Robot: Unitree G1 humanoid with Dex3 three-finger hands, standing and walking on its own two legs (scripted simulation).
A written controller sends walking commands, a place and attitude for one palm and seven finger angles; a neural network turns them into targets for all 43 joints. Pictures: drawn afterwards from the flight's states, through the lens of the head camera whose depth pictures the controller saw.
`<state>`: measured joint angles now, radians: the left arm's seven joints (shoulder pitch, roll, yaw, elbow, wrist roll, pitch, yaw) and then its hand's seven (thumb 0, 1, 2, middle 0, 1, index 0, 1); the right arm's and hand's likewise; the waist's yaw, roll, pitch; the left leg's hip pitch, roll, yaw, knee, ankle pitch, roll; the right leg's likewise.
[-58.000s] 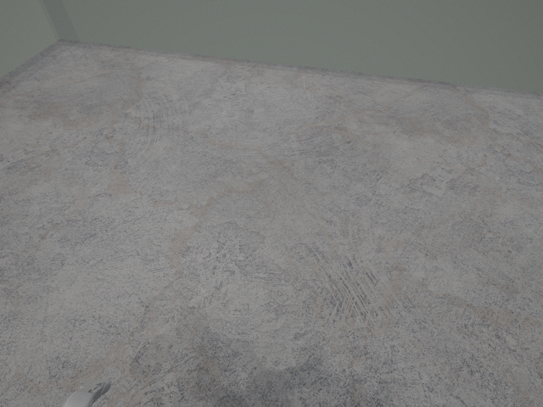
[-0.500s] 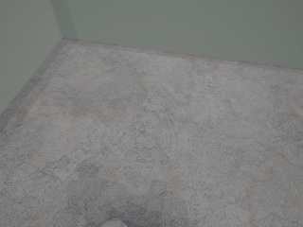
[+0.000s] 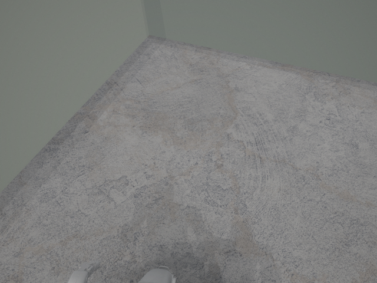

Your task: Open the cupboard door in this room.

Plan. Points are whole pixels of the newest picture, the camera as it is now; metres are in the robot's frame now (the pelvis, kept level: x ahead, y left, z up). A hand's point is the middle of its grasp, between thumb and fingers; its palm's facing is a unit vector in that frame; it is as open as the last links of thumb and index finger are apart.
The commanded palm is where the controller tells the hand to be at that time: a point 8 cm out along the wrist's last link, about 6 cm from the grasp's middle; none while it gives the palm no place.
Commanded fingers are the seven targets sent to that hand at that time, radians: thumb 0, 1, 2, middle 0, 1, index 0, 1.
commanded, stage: turn to face it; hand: left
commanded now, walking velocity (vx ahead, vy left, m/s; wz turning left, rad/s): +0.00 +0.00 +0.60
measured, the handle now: out of the picture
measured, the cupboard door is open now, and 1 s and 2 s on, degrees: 42 42 42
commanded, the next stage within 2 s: none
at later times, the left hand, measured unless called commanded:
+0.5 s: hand out of the picture +0.03 +0.23 -0.16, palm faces +0.34 -0.90 -0.26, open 7.4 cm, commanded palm none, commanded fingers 0.00 0.90 0.90 -0.20 -0.30 -0.20 -0.30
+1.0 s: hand out of the picture -0.02 +0.17 -0.18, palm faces +0.62 -0.76 -0.19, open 7.4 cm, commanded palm none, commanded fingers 0.00 0.90 0.90 -0.20 -0.30 -0.20 -0.30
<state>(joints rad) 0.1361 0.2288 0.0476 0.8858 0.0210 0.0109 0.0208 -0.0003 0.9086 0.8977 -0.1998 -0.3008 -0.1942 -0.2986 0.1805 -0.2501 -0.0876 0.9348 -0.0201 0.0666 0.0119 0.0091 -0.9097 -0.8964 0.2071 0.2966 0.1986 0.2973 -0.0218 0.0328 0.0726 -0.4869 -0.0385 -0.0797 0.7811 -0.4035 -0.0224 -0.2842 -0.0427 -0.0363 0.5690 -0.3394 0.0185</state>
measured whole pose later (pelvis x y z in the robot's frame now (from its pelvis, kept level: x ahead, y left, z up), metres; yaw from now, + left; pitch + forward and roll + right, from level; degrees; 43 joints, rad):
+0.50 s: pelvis +0.02 +0.00 +0.00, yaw +19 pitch +1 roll +0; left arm 0.17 0.27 0.06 0.90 0.01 0.06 0.01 0.00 0.91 0.90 -0.20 -0.30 -0.19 -0.30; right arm 0.12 -0.23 -0.05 0.89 -0.03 0.04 0.01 0.01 -0.91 -0.90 0.21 0.30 0.20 0.30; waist 0.01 -0.03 0.11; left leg -0.31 0.00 0.01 0.57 -0.27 0.01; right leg -0.47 -0.09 -0.03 1.04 -0.46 0.09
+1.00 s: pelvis +0.05 -0.02 -0.01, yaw +39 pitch +1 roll +0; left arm 0.23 0.21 0.04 0.88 0.02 0.01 0.01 0.00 0.90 0.90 -0.21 -0.30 -0.20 -0.30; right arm 0.12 -0.24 -0.06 0.91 -0.02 0.06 0.04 0.01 -0.91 -0.90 0.20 0.30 0.19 0.30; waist 0.00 -0.06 0.12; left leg -0.31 0.02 0.10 0.60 -0.28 -0.03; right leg -0.25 -0.19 -0.27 0.67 -0.39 0.05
